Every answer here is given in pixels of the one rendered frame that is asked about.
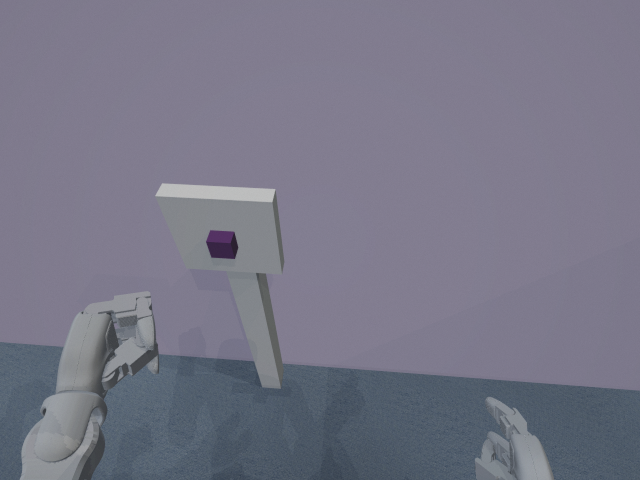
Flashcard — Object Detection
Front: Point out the left robot hand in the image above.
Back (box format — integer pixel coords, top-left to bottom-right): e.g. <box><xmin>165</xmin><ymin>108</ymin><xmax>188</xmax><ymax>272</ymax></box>
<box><xmin>55</xmin><ymin>291</ymin><xmax>159</xmax><ymax>400</ymax></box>

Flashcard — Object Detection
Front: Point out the button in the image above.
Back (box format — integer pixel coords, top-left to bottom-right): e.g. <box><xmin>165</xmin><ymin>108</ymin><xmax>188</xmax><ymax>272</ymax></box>
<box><xmin>206</xmin><ymin>230</ymin><xmax>238</xmax><ymax>259</ymax></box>

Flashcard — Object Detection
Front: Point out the left robot forearm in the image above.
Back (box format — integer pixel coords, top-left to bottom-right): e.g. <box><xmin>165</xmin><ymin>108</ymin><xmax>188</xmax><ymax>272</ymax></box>
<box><xmin>20</xmin><ymin>391</ymin><xmax>107</xmax><ymax>480</ymax></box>

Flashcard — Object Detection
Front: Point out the right robot hand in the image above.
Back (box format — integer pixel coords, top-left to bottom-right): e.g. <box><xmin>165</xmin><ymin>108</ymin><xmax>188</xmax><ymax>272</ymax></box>
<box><xmin>475</xmin><ymin>397</ymin><xmax>554</xmax><ymax>480</ymax></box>

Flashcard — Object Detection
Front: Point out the panel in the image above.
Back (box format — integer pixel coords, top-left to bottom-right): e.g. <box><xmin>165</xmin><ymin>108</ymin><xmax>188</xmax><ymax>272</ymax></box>
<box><xmin>155</xmin><ymin>183</ymin><xmax>284</xmax><ymax>389</ymax></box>

